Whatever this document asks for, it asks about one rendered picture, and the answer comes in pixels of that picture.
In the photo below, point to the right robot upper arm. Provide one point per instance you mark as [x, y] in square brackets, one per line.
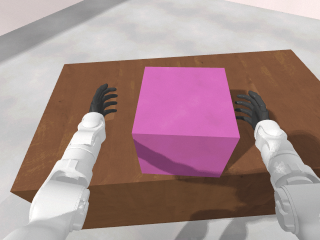
[297, 209]

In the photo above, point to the right robot hand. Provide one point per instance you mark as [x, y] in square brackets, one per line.
[257, 112]

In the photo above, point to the left robot upper arm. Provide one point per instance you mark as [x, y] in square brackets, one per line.
[60, 208]

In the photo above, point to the left robot forearm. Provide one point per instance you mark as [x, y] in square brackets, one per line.
[77, 162]

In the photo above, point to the pedestal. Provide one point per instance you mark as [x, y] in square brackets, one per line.
[120, 194]

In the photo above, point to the left robot hand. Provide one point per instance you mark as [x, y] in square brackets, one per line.
[98, 103]

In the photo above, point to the carton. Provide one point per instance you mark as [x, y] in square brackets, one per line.
[185, 122]

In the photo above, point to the right robot forearm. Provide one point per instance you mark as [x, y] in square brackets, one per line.
[280, 158]

